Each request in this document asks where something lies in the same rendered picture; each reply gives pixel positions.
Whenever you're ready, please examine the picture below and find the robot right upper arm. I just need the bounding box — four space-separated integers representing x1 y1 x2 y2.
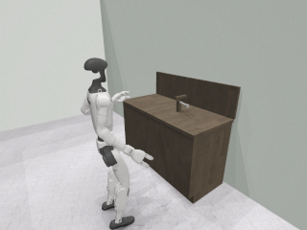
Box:
95 93 110 139

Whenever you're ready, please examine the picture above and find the left robot hand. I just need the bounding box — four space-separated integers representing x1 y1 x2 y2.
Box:
111 91 130 104

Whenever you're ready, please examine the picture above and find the tap lever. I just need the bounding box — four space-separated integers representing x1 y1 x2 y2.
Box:
179 102 189 108

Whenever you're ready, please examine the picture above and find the robot left upper arm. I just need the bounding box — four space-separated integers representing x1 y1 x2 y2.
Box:
81 85 91 116

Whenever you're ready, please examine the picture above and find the right robot hand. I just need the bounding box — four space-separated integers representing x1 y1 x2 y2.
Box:
130 149 154 168

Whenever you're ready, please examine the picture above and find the robot foot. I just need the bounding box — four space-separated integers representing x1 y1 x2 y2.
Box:
102 199 115 211
109 216 135 230

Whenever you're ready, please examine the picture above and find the counter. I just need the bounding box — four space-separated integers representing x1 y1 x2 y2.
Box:
123 71 241 204

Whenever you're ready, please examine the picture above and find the robot right forearm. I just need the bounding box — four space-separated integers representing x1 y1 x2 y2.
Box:
100 129 134 156

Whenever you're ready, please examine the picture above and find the left robot foot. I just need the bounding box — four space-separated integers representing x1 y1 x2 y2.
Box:
102 199 115 211

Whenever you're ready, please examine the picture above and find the right robot foot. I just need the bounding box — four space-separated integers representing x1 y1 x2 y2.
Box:
109 216 135 230

